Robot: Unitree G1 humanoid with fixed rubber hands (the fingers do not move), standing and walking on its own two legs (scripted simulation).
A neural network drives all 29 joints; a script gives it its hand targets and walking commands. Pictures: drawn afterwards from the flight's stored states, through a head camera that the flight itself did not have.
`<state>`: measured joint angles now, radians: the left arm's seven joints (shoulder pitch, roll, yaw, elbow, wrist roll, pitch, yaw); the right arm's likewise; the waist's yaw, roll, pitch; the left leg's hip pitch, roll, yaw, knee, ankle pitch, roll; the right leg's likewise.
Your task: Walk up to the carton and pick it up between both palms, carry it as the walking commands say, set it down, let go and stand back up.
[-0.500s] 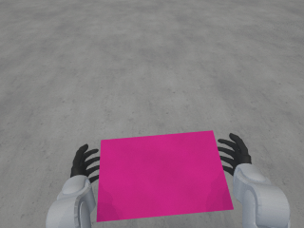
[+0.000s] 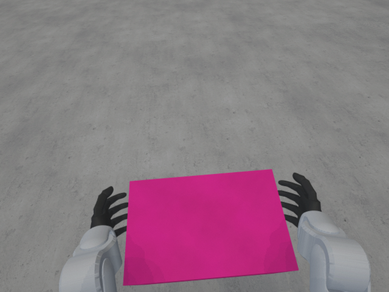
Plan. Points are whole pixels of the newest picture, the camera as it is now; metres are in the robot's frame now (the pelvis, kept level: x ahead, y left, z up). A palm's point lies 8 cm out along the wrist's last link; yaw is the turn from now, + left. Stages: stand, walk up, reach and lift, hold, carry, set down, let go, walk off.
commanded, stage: carry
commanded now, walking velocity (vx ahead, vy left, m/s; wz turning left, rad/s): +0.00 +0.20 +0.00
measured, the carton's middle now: (205, 230) +0.27 +0.00 +0.01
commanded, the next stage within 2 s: none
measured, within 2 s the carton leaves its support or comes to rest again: neither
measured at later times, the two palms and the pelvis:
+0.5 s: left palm (27, 255) +0.21 +0.29 +0.09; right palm (239, 245) +0.21 -0.06 +0.08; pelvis -0.03 +0.12 +0.00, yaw +0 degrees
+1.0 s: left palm out of the picture +0.18 +0.43 +0.09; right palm (157, 270) +0.18 +0.08 +0.08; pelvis -0.06 +0.26 -0.01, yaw +0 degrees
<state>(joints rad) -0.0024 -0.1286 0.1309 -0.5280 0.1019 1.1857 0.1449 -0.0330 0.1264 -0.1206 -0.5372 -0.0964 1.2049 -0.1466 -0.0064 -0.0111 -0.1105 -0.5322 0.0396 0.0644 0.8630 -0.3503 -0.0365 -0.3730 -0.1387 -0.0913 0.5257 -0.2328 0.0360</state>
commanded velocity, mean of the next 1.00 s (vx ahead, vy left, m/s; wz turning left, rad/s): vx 0.00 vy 0.20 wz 0.00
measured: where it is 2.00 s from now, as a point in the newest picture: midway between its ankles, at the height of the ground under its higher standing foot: outside the picture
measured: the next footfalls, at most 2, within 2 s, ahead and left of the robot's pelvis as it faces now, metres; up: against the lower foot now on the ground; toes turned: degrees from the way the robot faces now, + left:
left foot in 0.10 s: +0.06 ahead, +0.18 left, +0.00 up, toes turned +6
right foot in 0.38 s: +0.01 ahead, +0.00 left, +0.00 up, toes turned -8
